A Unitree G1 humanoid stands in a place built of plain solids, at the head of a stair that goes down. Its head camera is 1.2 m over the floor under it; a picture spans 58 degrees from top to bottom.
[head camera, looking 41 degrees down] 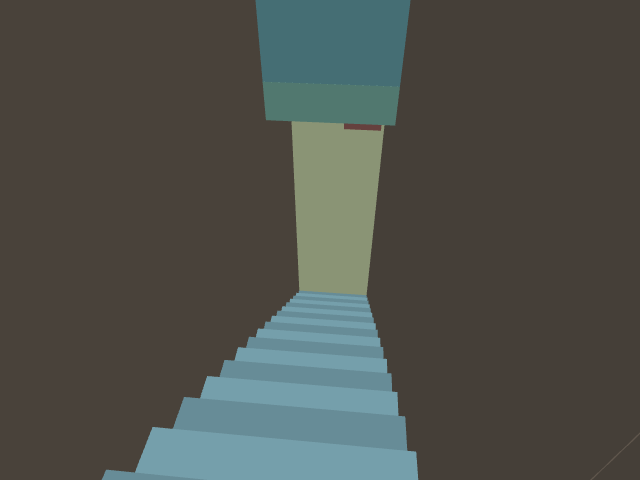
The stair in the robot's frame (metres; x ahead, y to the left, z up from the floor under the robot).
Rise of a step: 0.21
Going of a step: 0.24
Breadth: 0.99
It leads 5 degrees to the right of straight ahead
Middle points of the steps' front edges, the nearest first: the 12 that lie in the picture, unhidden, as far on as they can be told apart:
0.73 0.14 -0.41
0.97 0.12 -0.62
1.20 0.10 -0.83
1.44 0.08 -1.04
1.67 0.06 -1.24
1.91 0.03 -1.45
2.15 0.01 -1.66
2.38 -0.01 -1.87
2.62 -0.03 -2.07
2.85 -0.05 -2.28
3.09 -0.08 -2.49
3.32 -0.10 -2.70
